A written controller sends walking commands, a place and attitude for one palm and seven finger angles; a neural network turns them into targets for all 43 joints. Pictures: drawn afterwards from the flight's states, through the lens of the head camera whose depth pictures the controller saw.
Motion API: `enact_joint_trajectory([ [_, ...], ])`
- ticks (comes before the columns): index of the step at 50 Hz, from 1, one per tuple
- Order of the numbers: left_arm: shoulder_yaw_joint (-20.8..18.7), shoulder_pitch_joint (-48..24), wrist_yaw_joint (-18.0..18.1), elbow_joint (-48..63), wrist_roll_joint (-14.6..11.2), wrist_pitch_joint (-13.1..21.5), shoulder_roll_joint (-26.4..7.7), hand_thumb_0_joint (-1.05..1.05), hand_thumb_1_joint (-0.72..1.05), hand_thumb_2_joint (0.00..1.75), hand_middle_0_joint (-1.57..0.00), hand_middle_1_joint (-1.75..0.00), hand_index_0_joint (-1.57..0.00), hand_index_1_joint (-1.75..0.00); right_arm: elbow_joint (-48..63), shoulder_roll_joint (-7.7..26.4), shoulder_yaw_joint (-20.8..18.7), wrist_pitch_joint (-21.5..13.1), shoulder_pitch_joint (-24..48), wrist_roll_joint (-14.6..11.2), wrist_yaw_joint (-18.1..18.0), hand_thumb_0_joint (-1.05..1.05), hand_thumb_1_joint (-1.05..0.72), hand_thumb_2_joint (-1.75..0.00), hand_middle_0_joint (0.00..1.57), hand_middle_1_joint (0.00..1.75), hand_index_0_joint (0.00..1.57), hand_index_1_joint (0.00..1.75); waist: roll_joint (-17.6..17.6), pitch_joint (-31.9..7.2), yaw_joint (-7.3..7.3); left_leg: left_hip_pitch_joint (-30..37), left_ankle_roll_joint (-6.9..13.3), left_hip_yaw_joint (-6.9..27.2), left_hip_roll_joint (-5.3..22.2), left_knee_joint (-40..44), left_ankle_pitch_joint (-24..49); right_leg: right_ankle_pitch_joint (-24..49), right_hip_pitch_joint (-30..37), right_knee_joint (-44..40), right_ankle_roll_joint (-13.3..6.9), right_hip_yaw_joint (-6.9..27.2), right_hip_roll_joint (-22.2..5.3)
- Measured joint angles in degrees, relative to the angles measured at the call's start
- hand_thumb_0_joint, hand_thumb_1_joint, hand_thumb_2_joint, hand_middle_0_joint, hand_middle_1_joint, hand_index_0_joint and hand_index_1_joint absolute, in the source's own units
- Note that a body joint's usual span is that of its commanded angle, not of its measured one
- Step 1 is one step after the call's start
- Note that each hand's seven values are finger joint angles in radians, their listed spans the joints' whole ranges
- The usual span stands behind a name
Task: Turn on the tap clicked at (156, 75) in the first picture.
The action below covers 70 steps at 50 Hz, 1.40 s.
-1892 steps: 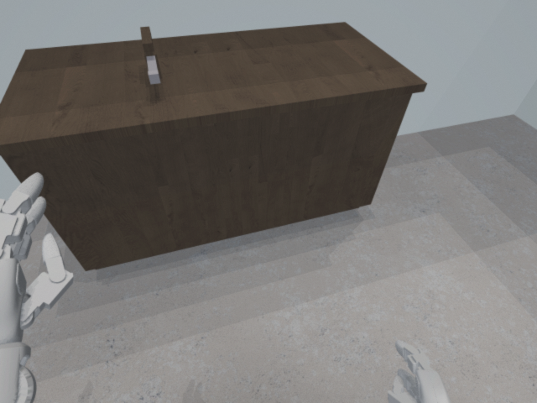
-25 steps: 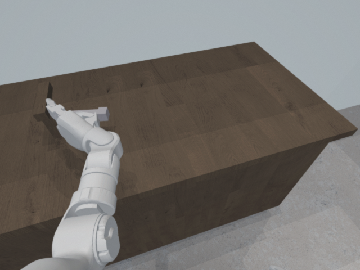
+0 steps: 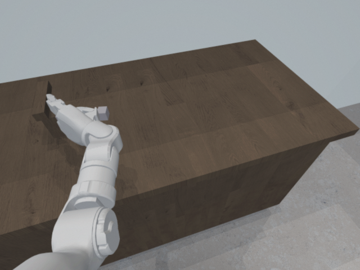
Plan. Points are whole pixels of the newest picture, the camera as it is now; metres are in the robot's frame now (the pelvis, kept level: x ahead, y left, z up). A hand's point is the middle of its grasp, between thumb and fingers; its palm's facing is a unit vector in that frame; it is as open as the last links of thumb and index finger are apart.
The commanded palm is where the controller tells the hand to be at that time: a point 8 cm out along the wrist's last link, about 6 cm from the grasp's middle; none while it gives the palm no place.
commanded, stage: draw the hand back beside the body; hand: left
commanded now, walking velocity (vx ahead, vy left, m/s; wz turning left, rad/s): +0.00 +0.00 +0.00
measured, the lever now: (103, 113) +0.51 +0.23 +0.05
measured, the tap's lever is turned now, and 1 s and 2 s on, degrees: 76 76 76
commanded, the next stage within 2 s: step back with the hand held close in 1.58 s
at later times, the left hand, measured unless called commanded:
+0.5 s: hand (76, 146) +0.34 +0.22 +0.13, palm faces +0.32 -0.92 -0.22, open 7.7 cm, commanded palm +0.31 +0.24 +0.15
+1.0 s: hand (39, 173) +0.26 +0.24 +0.16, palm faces +0.30 -0.92 -0.27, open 7.5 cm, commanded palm +0.22 +0.28 +0.17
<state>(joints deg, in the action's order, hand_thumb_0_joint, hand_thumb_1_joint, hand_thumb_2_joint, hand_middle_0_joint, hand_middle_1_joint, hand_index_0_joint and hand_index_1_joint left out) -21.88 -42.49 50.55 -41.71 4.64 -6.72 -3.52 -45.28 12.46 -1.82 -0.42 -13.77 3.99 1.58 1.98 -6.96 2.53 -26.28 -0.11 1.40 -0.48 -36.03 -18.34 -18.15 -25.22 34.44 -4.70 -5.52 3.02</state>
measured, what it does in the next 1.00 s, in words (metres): stands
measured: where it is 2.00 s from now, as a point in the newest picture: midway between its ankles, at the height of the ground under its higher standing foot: outside the picture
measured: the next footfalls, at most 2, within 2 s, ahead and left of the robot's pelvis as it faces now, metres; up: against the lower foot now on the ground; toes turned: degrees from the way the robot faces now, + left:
none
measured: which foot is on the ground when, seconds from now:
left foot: down 0.00-1.00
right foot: down 0.00-1.00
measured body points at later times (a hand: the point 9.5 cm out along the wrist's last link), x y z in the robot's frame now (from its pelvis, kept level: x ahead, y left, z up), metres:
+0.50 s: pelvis +0.00 +0.00 +0.02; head -0.02 -0.02 +0.47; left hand +0.31 +0.26 +0.14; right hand +0.13 -0.25 -0.09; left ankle -0.01 +0.12 -0.72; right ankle -0.01 -0.06 -0.72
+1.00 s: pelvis -0.01 +0.02 +0.02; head -0.03 +0.00 +0.47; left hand +0.23 +0.29 +0.18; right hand +0.16 -0.21 -0.07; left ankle -0.01 +0.12 -0.72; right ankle -0.01 -0.06 -0.72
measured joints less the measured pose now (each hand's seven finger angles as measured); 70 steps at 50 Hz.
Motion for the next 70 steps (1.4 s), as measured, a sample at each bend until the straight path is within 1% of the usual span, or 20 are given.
enact_joint_trajectory([
  [6, -0.03, 1.47, -0.04, 2.16, -0.19, 0.16, 0.81, 0.02, 0.90, 0.90, -0.15, -0.15, -0.15, -0.15, 0.08, 0.23, -0.41, 0.02, -0.27, 0.09, 0.12, 0.01, -0.91, -0.90, 0.20, 0.30, 0.20, 0.30, 0.03, 0.04, 0.05, 0.31, -0.03, -0.24, 0.12, 0.21, -0.11, 0.02, 0.22, -0.23, 0.00, 0.25, 0.12],
  [7, 1.25, 2.42, -1.49, 3.26, 0.06, -0.16, 0.58, 0.02, 0.90, 0.90, -0.15, -0.15, -0.15, -0.15, 0.36, 0.24, -0.39, 0.34, -0.27, -0.08, -0.04, 0.01, -0.91, -0.90, 0.20, 0.30, 0.20, 0.30, -0.03, 0.22, -0.05, 0.64, -0.01, -0.42, 0.10, 0.32, -0.13, -0.03, 0.40, -0.15, -0.02, 0.43, 0.10],
  [9, 3.83, 5.27, -7.45, 6.31, 0.19, 0.13, -0.25, 0.02, 0.91, 0.90, -0.15, -0.15, -0.15, -0.15, 1.34, 0.24, -0.22, 1.18, -0.28, -0.79, -0.96, 0.01, -0.91, -0.90, 0.20, 0.30, 0.20, 0.30, -0.12, 0.75, -0.27, 1.93, 0.11, -1.02, 0.20, 0.89, -0.13, -0.02, 1.30, -0.29, -0.04, 1.04, 0.20],
  [11, 5.69, 8.84, -13.36, 10.30, -0.55, 0.54, -1.23, 0.02, 0.91, 0.90, -0.15, -0.15, -0.15, -0.15, 2.72, 0.23, -0.12, 1.94, -0.46, -1.70, -2.13, 0.01, -0.91, -0.90, 0.20, 0.30, 0.20, 0.30, -0.03, 1.08, -0.37, 3.79, 0.20, -1.77, 0.40, 1.95, 0.00, 0.24, 2.74, -1.00, 0.01, 1.83, 0.42],
  [13, 7.48, 12.77, -19.22, 14.28, -2.04, 1.49, -2.22, 0.02, 0.91, 0.90, -0.15, -0.15, -0.15, -0.16, 4.06, 0.32, 0.07, 2.41, -0.79, -2.67, -3.16, 0.01, -0.91, -0.90, 0.20, 0.30, 0.20, 0.30, 0.10, 1.26, -0.56, 5.91, 0.25, -2.42, 0.60, 3.17, 0.22, 0.60, 4.54, -2.00, 0.08, 2.54, 0.66],
  [15, 8.39, 16.62, -24.93, 17.51, -4.39, 2.47, -3.15, 0.02, 0.90, 0.90, -0.16, -0.16, -0.15, -0.16, 5.14, 0.50, 0.55, 2.92, -0.97, -3.69, -4.06, 0.01, -0.91, -0.90, 0.20, 0.30, 0.20, 0.30, 0.15, 1.38, -0.85, 8.12, 0.24, -2.98, 0.82, 4.43, 0.47, 1.01, 6.51, -3.13, 0.10, 3.14, 0.91],
  [16, 8.49, 18.45, -27.04, 18.93, -5.76, 2.50, -3.54, 0.02, 0.90, 0.90, -0.16, -0.16, -0.16, -0.16, 5.63, 0.57, 0.85, 3.18, -0.97, -4.21, -4.50, 0.01, -0.91, -0.90, 0.20, 0.30, 0.20, 0.30, 0.12, 1.45, -1.03, 9.22, 0.22, -3.21, 0.93, 5.06, 0.62, 1.24, 7.51, -3.73, 0.12, 3.41, 1.04],
  [17, 8.64, 20.48, -29.26, 19.63, -6.44, 2.94, -4.55, 0.01, 0.90, 0.90, -0.16, -0.16, -0.16, -0.17, 5.81, 0.54, 1.04, 3.27, -0.71, -4.66, -4.53, 0.01, -0.91, -0.90, 0.20, 0.30, 0.20, 0.30, 0.04, 1.73, -1.01, 10.66, 0.16, -3.45, 1.01, 5.93, 0.85, 1.52, 8.80, -4.48, 0.15, 3.68, 1.15],
  [20, 8.79, 27.78, -35.91, 21.32, -8.21, 4.58, -9.30, 0.01, 0.90, 0.90, -0.17, -0.17, -0.16, -0.17, 7.22, 0.41, 1.48, 3.11, -0.18, -5.88, -4.14, 0.01, -0.91, -0.90, 0.20, 0.30, 0.20, 0.30, -0.12, 2.97, -0.69, 14.96, -0.03, -4.05, 1.26, 8.77, 1.85, 2.60, 12.80, -7.06, 0.08, 4.38, 1.49],
  [22, 9.03, 32.26, -38.68, 23.53, -8.91, 5.65, -11.70, 0.01, 0.90, 0.90, -0.17, -0.18, -0.17, -0.18, 8.33, 0.73, 1.45, 2.12, -0.16, -6.30, -4.03, 0.01, -0.91, -0.90, 0.20, 0.30, 0.20, 0.30, 0.27, 4.31, -1.08, 17.10, 0.03, -4.10, 1.43, 9.96, 2.38, 3.41, 15.16, -8.76, 0.02, 4.49, 1.69],
  [24, 9.91, 35.55, -40.38, 26.52, -9.31, 6.91, -13.03, 0.02, 0.90, 0.90, -0.17, -0.18, -0.17, -0.19, 8.91, 1.41, 1.28, 0.79, -0.16, -6.45, -3.98, 0.01, -0.91, -0.90, 0.20, 0.30, 0.20, 0.30, 0.89, 5.77, -2.09, 18.55, 0.15, -3.83, 1.41, 10.83, 2.95, 4.26, 17.07, -10.38, 0.07, 4.28, 1.69],
  [28, 13.15, 37.22, -41.95, 31.47, -9.48, 10.11, -13.51, 0.02, 0.90, 0.90, -0.17, -0.19, -0.17, -0.20, 8.29, 2.87, 1.22, -1.31, 1.08, -6.28, -4.12, 0.01, -0.91, -0.90, 0.20, 0.30, 0.20, 0.30, 1.90, 8.40, -4.62, 19.85, 0.60, -2.75, 0.72, 12.22, 4.46, 5.71, 19.12, -12.48, 0.45, 3.24, 1.02],
  [31, 14.94, 36.51, -42.69, 32.97, -9.43, 12.20, -13.15, 0.02, 0.90, 0.90, -0.17, -0.20, -0.17, -0.20, 7.56, 2.90, 1.75, -1.70, 3.19, -6.16, -4.21, 0.01, -0.91, -0.90, 0.20, 0.30, 0.20, 0.30, 1.86, 9.47, -5.41, 20.18, 0.89, -2.14, 0.15, 13.33, 5.71, 6.54, 19.57, -13.38, 0.72, 2.63, 0.47],
  [35, 15.13, 37.96, -43.92, 34.38, -9.53, 13.35, -12.84, 0.01, 0.90, 0.90, -0.17, -0.21, -0.17, -0.22, 7.99, 1.39, 2.77, -1.37, 5.71, -6.05, -3.96, 0.01, -0.91, -0.90, 0.20, 0.30, 0.20, 0.30, 1.15, 9.64, -4.87, 20.81, 1.01, -2.39, 0.05, 14.72, 6.69, 7.53, 20.04, -14.61, 0.84, 2.90, 0.39],
  [41, 13.61, 44.83, -45.40, 39.02, -9.79, 13.07, -12.89, 0.01, 0.90, 0.90, -0.18, -0.23, -0.18, -0.24, 9.96, -0.25, 3.76, -1.15, 5.61, -5.73, -3.74, 0.01, -0.90, -0.90, 0.20, 0.30, 0.20, 0.30, 1.01, 9.27, -3.98, 22.89, 1.14, -3.38, 0.23, 16.06, 6.75, 8.16, 21.95, -16.23, 1.02, 3.97, 0.61],
  [44, 12.35, 47.89, -45.64, 42.29, -9.87, 12.85, -13.53, 0.01, 0.90, 0.90, -0.19, -0.24, -0.19, -0.24, 10.05, -0.30, 3.78, -1.17, 4.70, -5.45, -3.73, 0.01, -0.90, -0.90, 0.20, 0.30, 0.20, 0.30, 1.05, 9.29, -4.19, 23.49, 1.27, -3.43, 0.21, 16.14, 6.55, 8.18, 22.74, -16.72, 1.15, 4.05, 0.60],
  [51, 10.18, 53.77, -45.42, 49.51, -9.84, 13.49, -14.27, 0.02, 0.90, 0.90, -0.19, -0.26, -0.19, -0.27, 8.96, 0.86, 3.02, -1.63, 3.06, -5.05, -3.55, 0.01, -0.90, -0.90, 0.20, 0.30, 0.20, 0.30, 1.75, 9.63, -5.39, 24.05, 1.66, -3.25, -0.14, 16.06, 6.17, 8.01, 23.64, -17.16, 1.58, 3.91, 0.27],
  [58, 9.89, 60.03, -45.68, 55.55, -9.62, 14.03, -14.17, 0.01, 0.90, 0.90, -0.20, -0.28, -0.20, -0.29, 8.47, 1.01, 2.39, -2.21, 3.13, -4.72, -3.42, 0.01, -0.90, -0.90, 0.20, 0.30, 0.20, 0.30, 1.63, 9.38, -5.63, 24.00, 1.92, -3.13, -0.42, 15.71, 5.83, 7.53, 23.59, -16.71, 1.86, 3.79, -0.01],
  [67, 7.06, 67.33, -45.55, 62.88, -9.54, 14.16, -15.51, 0.01, 0.90, 0.90, -0.21, -0.30, -0.21, -0.30, 9.60, 0.81, 2.00, -3.32, 3.71, -4.53, -3.30, 0.01, -0.90, -0.90, 0.20, 0.30, 0.20, 0.30, 1.79, 8.91, -6.06, 23.39, 1.85, -3.04, -0.18, 14.20, 4.98, 7.18, 23.43, -16.13, 1.83, 3.68, 0.20],
  [70, 6.71, 68.09, -45.40, 63.78, -9.65, 14.54, -15.43, 0.01, 0.90, 0.90, -0.21, -0.30, -0.21, -0.30, 9.60, 0.86, 1.94, -3.45, 3.94, -4.59, -3.47, 0.01, -0.90, -0.90, 0.20, 0.30, 0.20, 0.30, 2.08, 8.90, -6.40, 23.08, 1.93, -2.73, -0.30, 13.82, 4.95, 7.04, 23.26, -15.81, 1.89, 3.36, 0.08],
])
